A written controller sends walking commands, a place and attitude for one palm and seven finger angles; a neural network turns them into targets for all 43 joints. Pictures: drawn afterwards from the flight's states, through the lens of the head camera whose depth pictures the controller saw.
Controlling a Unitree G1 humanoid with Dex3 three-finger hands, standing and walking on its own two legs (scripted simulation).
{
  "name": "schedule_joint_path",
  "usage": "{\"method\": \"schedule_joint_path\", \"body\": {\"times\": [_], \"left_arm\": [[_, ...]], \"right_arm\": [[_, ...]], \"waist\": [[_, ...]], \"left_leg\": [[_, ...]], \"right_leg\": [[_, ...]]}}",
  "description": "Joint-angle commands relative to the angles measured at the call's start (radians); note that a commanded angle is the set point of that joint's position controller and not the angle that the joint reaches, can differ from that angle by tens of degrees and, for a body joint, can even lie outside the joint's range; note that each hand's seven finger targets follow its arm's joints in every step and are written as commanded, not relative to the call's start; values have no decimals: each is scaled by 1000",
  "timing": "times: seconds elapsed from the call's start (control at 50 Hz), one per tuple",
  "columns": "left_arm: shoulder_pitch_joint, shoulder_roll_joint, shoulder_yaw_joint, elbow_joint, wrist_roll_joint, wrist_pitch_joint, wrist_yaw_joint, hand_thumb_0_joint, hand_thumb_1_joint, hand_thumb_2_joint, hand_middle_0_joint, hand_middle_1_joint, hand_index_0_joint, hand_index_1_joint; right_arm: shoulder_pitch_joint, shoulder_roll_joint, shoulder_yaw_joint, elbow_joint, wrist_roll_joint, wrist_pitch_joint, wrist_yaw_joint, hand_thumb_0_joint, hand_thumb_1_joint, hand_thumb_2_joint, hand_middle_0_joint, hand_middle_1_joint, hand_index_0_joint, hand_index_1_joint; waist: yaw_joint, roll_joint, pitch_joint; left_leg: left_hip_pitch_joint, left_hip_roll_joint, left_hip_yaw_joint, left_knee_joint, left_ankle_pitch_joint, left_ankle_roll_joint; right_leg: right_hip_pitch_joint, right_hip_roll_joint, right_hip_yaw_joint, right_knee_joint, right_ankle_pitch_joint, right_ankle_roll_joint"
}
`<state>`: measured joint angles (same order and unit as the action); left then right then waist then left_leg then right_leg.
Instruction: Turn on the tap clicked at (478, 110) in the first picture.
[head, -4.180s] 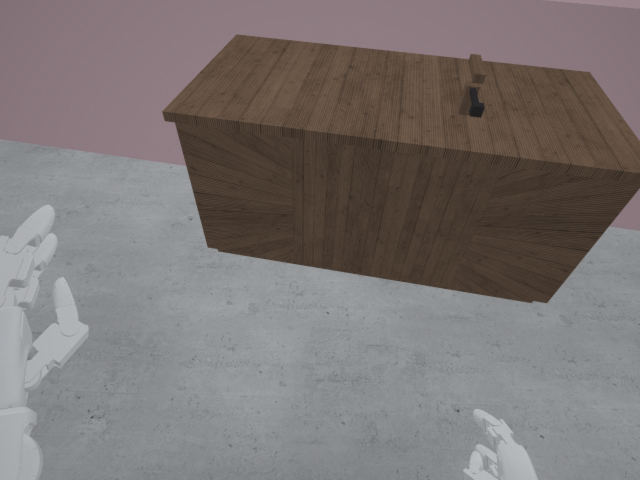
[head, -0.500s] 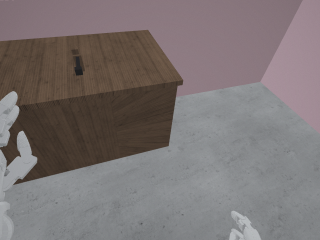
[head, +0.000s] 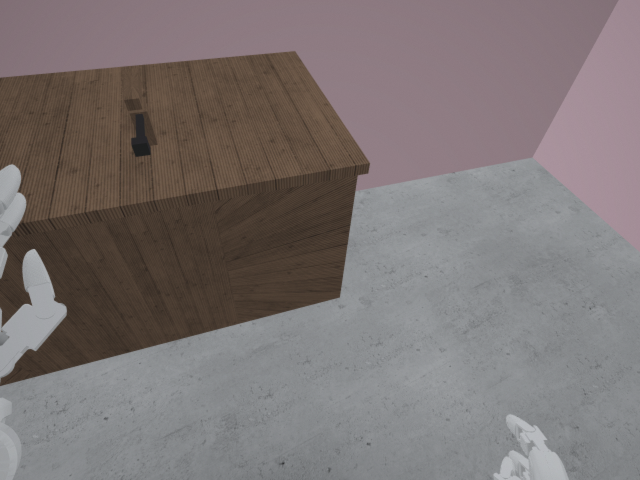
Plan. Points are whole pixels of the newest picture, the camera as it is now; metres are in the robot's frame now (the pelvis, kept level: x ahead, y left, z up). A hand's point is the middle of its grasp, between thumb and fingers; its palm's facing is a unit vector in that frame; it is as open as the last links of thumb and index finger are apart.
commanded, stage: take the last steps up to it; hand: left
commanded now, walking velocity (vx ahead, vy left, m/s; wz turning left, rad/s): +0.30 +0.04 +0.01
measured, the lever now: (141, 146) +0.68 +0.40 +0.01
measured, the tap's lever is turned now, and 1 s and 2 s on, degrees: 0 0 0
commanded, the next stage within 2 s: come to a stop and stand still in 1.14 s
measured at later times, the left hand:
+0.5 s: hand (135, 227) +0.31 +0.22 +0.18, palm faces +0.42 -0.80 -0.43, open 7.4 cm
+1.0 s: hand (171, 162) +0.42 +0.22 +0.19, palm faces +0.44 -0.78 -0.45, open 7.4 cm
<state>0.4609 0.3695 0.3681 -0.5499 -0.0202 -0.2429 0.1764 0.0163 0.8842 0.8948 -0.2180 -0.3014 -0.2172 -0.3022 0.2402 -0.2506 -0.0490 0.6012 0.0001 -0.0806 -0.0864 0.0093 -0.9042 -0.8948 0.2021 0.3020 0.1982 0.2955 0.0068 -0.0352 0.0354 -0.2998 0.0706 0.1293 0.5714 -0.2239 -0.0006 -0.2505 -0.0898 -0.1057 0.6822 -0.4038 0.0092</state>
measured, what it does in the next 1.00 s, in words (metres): walks ahead: right foot, then left foot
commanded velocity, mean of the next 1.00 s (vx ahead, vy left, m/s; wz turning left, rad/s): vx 0.25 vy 0.06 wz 0.03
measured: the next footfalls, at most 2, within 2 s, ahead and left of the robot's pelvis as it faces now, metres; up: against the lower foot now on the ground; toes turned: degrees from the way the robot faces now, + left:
right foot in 0.26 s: +0.14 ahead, -0.12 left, +0.00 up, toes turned -9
left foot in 0.60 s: +0.23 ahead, +0.12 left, +0.00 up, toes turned +9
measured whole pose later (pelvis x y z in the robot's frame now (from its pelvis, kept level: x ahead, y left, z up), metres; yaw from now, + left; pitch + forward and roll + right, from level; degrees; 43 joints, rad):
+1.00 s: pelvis +0.21 -0.03 +0.00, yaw +1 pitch -1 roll +0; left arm 0.44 0.36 0.36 -0.46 -0.02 -0.22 0.15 0.02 0.89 0.89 -0.22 -0.30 -0.22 -0.30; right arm 0.22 -0.16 0.02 0.65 0.00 -0.09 -0.05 0.01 -0.90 -0.89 0.21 0.30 0.20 0.30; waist 0.02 0.05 0.04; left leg -0.34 0.07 0.07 0.86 -0.45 -0.01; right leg -0.32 -0.04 -0.16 0.63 -0.27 -0.05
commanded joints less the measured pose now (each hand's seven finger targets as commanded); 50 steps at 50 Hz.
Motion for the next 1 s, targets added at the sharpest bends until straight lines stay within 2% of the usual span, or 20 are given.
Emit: {"method": "schedule_joint_path", "body": {"times": [0.0,0.04,0.1,0.2,0.22,0.24,0.26,0.28,0.32,0.38,0.54,0.56,0.6,0.64,0.74,0.86,0.9,0.92,0.94,0.98], "left_arm": [[-140,183,97,-130,7,-68,2,0,900,900,-200,-300,-200,-300],[-86,150,80,-153,6,-64,-7,0,900,900,-200,-300,-200,-300],[-39,147,85,-209,2,-57,-8,0,900,900,-200,-300,-200,-300],[-53,166,109,-122,5,-33,2,0,900,900,-200,-300,-200,-300],[-76,173,108,-99,9,-29,3,0,900,900,-200,-300,-200,-300],[-85,208,132,-67,11,-24,6,0,900,900,-200,-300,-200,-300],[-140,219,149,-69,-6,-22,3,0,900,900,-200,-300,-200,-300],[-140,207,134,-71,-9,-32,-5,0,900,900,-200,-300,-200,-300],[-122,182,117,-73,-3,-48,-17,0,900,900,-200,-300,-200,-300],[-72,160,107,-74,6,-59,-13,0,900,900,-200,-300,-200,-300],[-76,170,108,-208,-1,-49,23,0,900,900,-200,-300,-200,-300],[-97,172,104,-214,-1,-53,22,0,900,900,-200,-300,-200,-300],[-132,157,88,-216,-6,-68,19,0,900,900,-200,-300,-200,-300],[-104,194,114,-144,-2,-65,9,0,900,900,-200,-300,-200,-300],[-2,149,103,-208,-10,-54,-8,0,900,900,-200,-300,-200,-300],[-33,151,109,-112,-8,-32,1,0,900,900,-200,-300,-200,-300],[-86,177,111,-85,6,-28,2,0,900,900,-200,-300,-200,-300],[-110,203,121,-78,5,-27,6,0,900,900,-200,-300,-200,-300],[-135,198,127,-54,-9,-22,-1,0,900,900,-200,-300,-200,-300],[-142,186,109,-84,-6,-38,-6,0,900,900,-200,-300,-200,-300]], "right_arm": [[-99,-63,-11,-134,2,-68,7,0,-900,-900,200,300,200,300],[-92,-67,-16,-115,10,-74,18,0,-900,-900,200,300,200,300],[-93,-69,-8,-118,8,-84,25,0,-900,-900,200,300,200,300],[-101,-56,7,-118,7,-75,16,0,-900,-900,200,300,200,300],[-104,-41,9,-116,6,-67,13,0,-900,-900,200,300,200,300],[-102,-18,15,-121,7,-60,15,0,-900,-900,200,300,200,300],[-132,-44,6,-124,2,-71,21,0,-900,-900,200,300,200,300],[-124,-45,0,-106,4,-72,26,0,-900,-900,200,300,200,300],[-135,-35,17,-84,5,-50,28,0,-900,-900,200,300,200,300],[-131,-39,17,-90,0,-32,25,0,-900,-900,200,300,200,300],[-102,-43,-7,-155,-3,-48,12,0,-900,-900,200,300,200,300],[-89,-59,-17,-157,2,-46,8,0,-900,-900,200,300,200,300],[-81,-89,-27,-167,14,-48,9,0,-900,-900,200,300,200,300],[-96,-61,-8,-149,3,-57,14,0,-900,-900,200,300,200,300],[-81,-63,-12,-125,9,-77,26,0,-900,-900,200,300,200,300],[-86,-58,5,-121,9,-79,14,0,-900,-900,200,300,200,300],[-96,-41,10,-123,8,-68,9,0,-900,-900,200,300,200,300],[-100,-17,20,-128,8,-65,12,0,-900,-900,200,300,200,300],[-113,-44,4,-122,4,-74,17,0,-900,-900,200,300,200,300],[-117,-41,11,-98,3,-65,31,0,-900,-900,200,300,200,300]], "waist": [[-24,322,-71],[-16,224,-73],[-9,279,-106],[-3,188,-124],[1,41,-120],[0,-223,-114],[20,-278,-100],[2,-229,-68],[-6,-77,-40],[-12,-92,-91],[2,-34,-141],[-10,42,-141],[-18,359,-160],[-27,301,-110],[-8,250,-131],[-8,213,-122],[-6,15,-129],[-13,-209,-115],[12,-273,-103],[-10,-177,-69]], "left_leg": [[221,356,-586,-317,-47,258],[213,298,-409,-264,69,238],[119,220,-212,-253,106,178],[-21,157,-88,-79,-72,91],[-138,99,-39,111,-149,65],[-335,-29,31,382,-288,17],[-400,-30,-77,561,-316,1],[-423,-4,-146,654,-254,-10],[-416,33,-150,665,-175,-23],[-308,35,-95,451,-110,-22],[80,-40,56,-101,35,5],[176,-13,15,-141,38,22],[378,283,-442,-232,208,168],[261,355,-563,-299,79,262],[170,220,-213,-250,240,190],[40,172,-105,-152,55,109],[-98,80,-32,90,-122,57],[-263,-37,20,298,-280,10],[-304,-46,-58,484,-338,-4],[-349,-5,-145,617,-230,-19]], "right_leg": [[-397,18,104,462,-175,-6],[-400,-3,87,402,-105,7],[-221,17,7,198,-18,13],[108,68,-65,-185,101,3],[194,-22,87,-265,57,-41],[268,-233,475,-383,52,-150],[225,-335,645,-457,1,-206],[195,-341,646,-471,-11,-228],[158,-295,440,-433,148,-214],[147,-222,196,-377,413,-162],[117,-148,120,-234,264,-113],[46,-121,108,-131,239,-88],[-276,55,-4,275,-163,-7],[-374,18,103,496,-189,-11],[-262,7,27,257,-5,12],[39,78,-80,-132,105,19],[169,-35,115,-271,155,-44],[227,-228,444,-365,213,-135],[176,-321,585,-432,161,-195],[163,-320,496,-416,240,-228]]}}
